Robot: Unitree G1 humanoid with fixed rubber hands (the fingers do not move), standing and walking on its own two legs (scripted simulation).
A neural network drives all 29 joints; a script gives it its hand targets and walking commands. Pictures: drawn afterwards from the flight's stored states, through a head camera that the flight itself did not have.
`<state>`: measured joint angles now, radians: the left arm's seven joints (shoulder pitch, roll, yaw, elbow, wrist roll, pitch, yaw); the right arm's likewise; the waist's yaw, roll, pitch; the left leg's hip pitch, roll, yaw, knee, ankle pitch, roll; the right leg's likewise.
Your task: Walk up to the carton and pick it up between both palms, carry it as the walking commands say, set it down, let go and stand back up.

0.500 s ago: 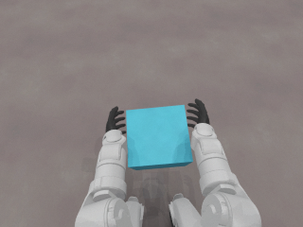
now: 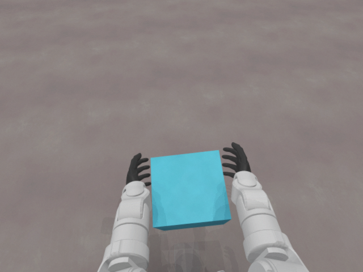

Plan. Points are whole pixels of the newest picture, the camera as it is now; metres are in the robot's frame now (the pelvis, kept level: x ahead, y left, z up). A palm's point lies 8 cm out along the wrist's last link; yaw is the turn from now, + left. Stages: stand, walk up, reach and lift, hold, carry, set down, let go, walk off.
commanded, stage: reach and lift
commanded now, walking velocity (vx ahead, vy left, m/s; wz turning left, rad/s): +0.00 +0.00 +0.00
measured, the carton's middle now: (189, 193) +0.34 +0.00 -0.11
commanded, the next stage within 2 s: hold in 1.84 s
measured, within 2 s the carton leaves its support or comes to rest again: neither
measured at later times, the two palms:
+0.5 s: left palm (132, 180) +0.31 +0.12 +0.04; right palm (252, 170) +0.31 -0.13 +0.06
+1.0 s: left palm (120, 179) +0.30 +0.14 +0.08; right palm (250, 165) +0.31 -0.11 +0.09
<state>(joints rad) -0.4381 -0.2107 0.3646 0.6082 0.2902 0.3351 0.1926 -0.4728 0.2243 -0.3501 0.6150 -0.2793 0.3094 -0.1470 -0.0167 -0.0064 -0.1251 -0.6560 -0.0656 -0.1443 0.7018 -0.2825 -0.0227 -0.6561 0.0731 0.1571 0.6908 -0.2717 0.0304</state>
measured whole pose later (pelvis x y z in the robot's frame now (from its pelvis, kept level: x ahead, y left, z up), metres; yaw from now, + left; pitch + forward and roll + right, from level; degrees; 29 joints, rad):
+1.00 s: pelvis -0.01 +0.00 +0.02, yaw +0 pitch -8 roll +0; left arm -0.53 -0.21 0.42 0.63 0.37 0.71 0.17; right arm -0.56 0.25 -0.39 0.64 -0.39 0.66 -0.22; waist 0.01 0.00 -0.04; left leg -0.13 -0.05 -0.14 0.48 -0.21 -0.01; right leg -0.14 0.04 0.15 0.48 -0.21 0.02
